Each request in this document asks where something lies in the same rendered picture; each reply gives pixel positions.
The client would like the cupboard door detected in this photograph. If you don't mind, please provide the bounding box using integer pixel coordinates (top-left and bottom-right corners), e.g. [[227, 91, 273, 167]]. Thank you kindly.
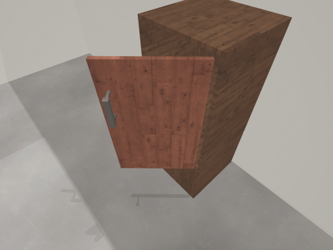
[[86, 56, 214, 169]]

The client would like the handle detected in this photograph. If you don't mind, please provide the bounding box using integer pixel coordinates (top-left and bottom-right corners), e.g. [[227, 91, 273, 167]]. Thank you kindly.
[[101, 90, 117, 128]]

